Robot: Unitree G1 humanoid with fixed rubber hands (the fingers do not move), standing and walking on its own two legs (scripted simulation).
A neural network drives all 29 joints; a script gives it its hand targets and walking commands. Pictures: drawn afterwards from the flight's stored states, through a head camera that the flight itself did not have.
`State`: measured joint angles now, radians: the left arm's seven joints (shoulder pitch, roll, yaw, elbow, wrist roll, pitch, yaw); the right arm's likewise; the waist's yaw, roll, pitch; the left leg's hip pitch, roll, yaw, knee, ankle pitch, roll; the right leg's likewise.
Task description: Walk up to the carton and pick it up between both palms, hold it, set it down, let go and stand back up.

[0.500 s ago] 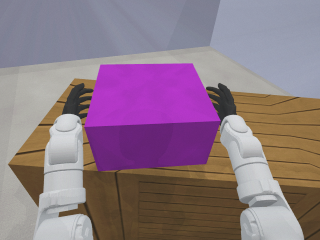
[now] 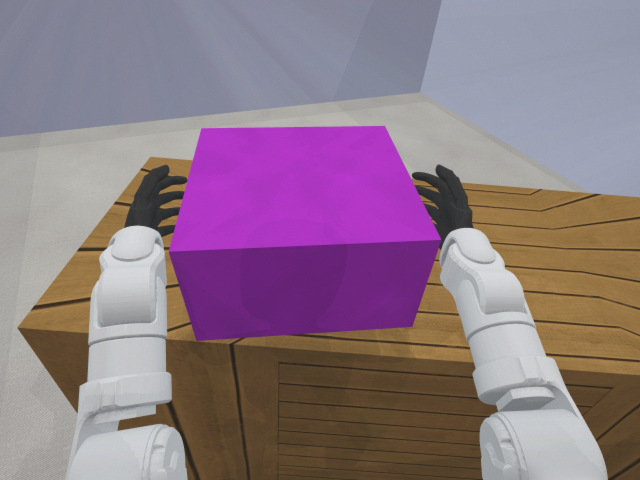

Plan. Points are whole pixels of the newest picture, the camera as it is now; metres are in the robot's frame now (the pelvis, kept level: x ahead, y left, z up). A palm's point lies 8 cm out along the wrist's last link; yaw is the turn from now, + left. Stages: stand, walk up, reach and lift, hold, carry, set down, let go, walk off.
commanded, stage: hold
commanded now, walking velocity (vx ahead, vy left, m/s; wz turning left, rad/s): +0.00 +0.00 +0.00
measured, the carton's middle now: (300, 221) +0.43 +0.02 +0.14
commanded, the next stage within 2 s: set down in 0.04 s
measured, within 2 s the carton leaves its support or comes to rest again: neither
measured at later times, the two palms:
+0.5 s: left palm (144, 221) +0.38 +0.21 +0.18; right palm (440, 224) +0.38 -0.16 +0.18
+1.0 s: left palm (155, 234) +0.40 +0.21 +0.14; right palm (426, 228) +0.41 -0.16 +0.15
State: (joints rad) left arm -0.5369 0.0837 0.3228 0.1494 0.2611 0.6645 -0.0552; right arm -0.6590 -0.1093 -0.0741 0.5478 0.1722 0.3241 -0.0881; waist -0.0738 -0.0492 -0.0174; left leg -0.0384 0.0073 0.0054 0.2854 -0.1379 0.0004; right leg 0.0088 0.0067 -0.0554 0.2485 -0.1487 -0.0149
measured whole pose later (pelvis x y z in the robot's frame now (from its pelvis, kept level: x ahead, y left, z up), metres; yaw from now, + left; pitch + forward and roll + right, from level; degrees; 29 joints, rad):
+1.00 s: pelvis +0.03 +0.00 +0.00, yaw +1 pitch -4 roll +0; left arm -0.61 0.09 0.33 0.47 0.26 0.31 -0.04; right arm -0.66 -0.04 -0.25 0.75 -0.05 -0.05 -0.04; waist -0.02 -0.06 0.03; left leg -0.05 0.00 0.00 0.29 -0.17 0.00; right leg 0.01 0.00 -0.07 0.24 -0.18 -0.01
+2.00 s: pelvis +0.04 +0.00 +0.00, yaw -1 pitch +5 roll +0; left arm -0.81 0.14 0.38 0.93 0.22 0.05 -0.02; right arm -0.79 0.01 -0.54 0.93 -0.28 -0.16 0.00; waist 0.02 -0.05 -0.04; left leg -0.21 0.01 0.06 0.30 -0.18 0.00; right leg -0.17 0.00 -0.06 0.27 -0.19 -0.01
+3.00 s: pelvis +0.04 +0.00 -0.01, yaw -2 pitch +16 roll +0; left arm -1.01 0.24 0.45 1.29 0.19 -0.12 -0.02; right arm -0.90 0.07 -0.73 0.94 -0.46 -0.14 0.00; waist -0.02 -0.04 -0.10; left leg -0.42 0.02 0.09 0.31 -0.16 0.01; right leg -0.41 -0.01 -0.06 0.34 -0.19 -0.01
